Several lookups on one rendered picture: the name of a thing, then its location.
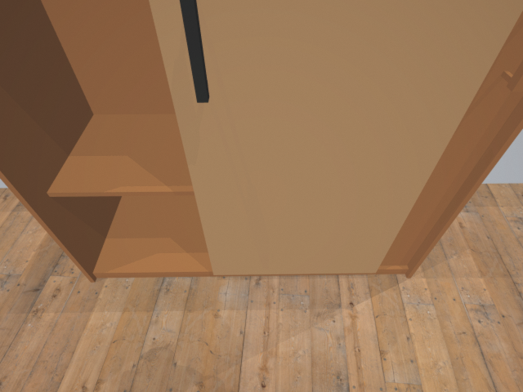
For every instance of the handle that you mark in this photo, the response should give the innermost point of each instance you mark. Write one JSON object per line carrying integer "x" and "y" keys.
{"x": 190, "y": 17}
{"x": 516, "y": 82}

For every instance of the wardrobe door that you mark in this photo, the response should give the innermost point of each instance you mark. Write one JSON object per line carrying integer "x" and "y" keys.
{"x": 488, "y": 111}
{"x": 324, "y": 122}

